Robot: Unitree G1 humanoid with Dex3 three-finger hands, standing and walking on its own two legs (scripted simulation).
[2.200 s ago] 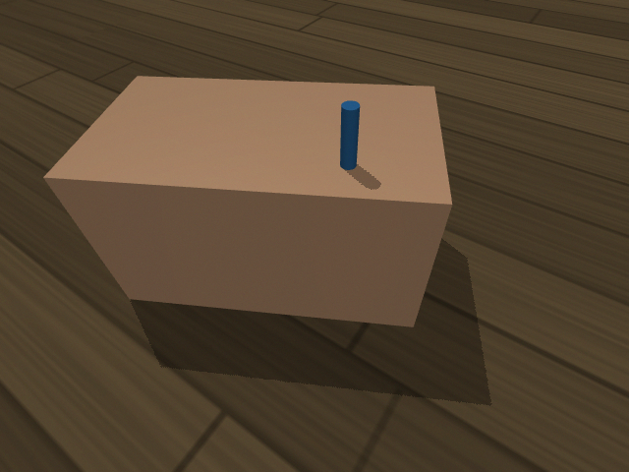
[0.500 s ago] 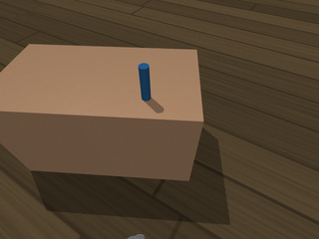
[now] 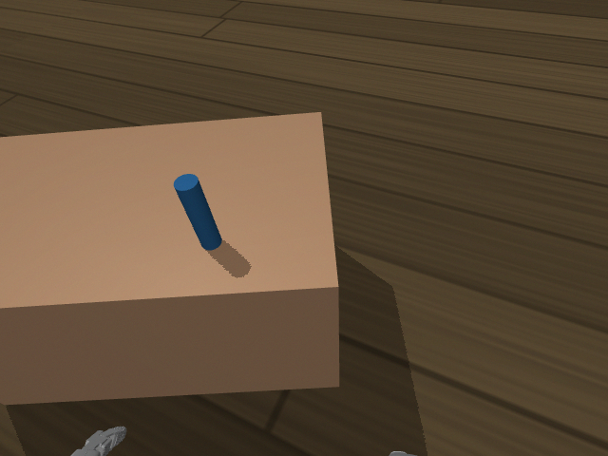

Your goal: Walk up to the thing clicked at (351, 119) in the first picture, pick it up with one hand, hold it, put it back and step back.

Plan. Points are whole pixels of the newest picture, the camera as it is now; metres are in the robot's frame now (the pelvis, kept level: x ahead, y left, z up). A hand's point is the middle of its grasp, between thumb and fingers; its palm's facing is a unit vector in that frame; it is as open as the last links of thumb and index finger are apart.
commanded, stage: walk up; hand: left
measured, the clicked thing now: (200, 214) +0.56 +0.25 -0.06
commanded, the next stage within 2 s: stand in 1.58 s
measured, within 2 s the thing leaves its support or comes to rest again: neither
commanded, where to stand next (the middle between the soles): +0.12 +0.02 m, yaw +2 degrees
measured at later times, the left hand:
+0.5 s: hand out of the picture +0.12 +0.27 -0.15, palm faces -0.01 -0.93 -0.38, open 7.4 cm
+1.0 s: hand out of the picture +0.13 +0.29 -0.13, palm faces +0.03 -0.93 -0.36, open 7.4 cm
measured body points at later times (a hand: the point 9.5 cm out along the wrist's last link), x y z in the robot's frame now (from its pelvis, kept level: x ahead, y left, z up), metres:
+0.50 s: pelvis +0.06 +0.01 +0.00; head +0.09 +0.01 +0.45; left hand +0.12 +0.32 -0.13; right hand +0.19 -0.30 -0.12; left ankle +0.12 +0.13 -0.72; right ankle +0.07 -0.12 -0.72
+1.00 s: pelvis +0.06 +0.02 +0.02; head +0.08 +0.02 +0.47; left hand +0.12 +0.33 -0.10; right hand +0.18 -0.27 -0.11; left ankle +0.12 +0.13 -0.72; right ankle +0.07 -0.12 -0.72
